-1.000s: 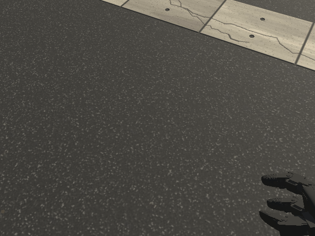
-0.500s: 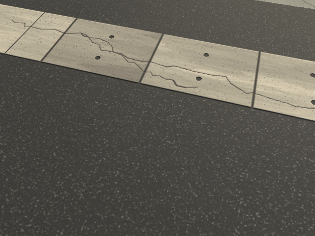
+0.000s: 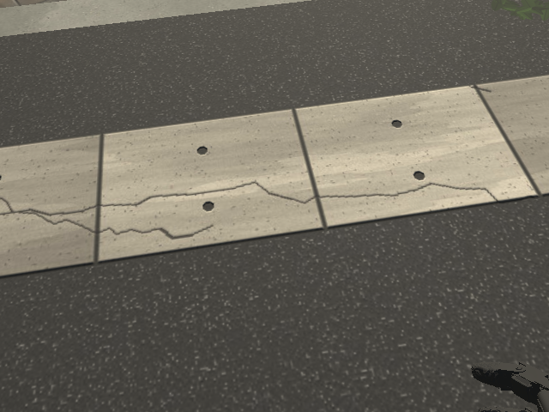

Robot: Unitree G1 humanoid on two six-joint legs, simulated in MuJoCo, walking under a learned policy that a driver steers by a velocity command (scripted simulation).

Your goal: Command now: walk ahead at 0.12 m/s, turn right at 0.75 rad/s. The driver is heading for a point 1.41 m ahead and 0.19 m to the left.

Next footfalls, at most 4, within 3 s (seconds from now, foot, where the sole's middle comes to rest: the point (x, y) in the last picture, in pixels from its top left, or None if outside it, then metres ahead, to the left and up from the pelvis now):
0.26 right None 0.08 -0.12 -0.76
0.70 left None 0.06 0.14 -0.76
1.36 right None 0.23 -0.08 -0.76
1.78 left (285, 298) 0.70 0.05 -0.76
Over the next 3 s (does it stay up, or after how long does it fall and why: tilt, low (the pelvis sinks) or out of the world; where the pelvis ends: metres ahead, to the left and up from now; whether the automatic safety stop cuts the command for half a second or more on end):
stays up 1.47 0.19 0.01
